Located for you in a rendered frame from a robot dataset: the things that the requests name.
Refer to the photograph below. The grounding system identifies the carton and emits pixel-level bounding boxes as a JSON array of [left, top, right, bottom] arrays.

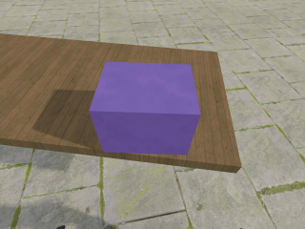
[[89, 61, 201, 156]]

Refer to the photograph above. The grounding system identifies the table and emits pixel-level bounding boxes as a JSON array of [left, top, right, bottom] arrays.
[[0, 33, 242, 174]]

